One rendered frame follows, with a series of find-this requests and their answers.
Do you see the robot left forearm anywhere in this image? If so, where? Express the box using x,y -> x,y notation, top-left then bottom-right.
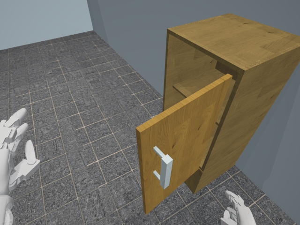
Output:
0,195 -> 15,225

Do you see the handle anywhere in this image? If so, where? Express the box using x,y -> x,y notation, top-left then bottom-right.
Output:
153,146 -> 173,189

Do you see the cupboard door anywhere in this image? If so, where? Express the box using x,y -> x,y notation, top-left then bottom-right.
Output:
135,74 -> 233,215

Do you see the right robot hand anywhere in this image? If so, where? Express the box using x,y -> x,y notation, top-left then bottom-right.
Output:
221,190 -> 256,225

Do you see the left robot hand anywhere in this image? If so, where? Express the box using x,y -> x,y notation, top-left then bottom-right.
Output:
0,108 -> 40,196

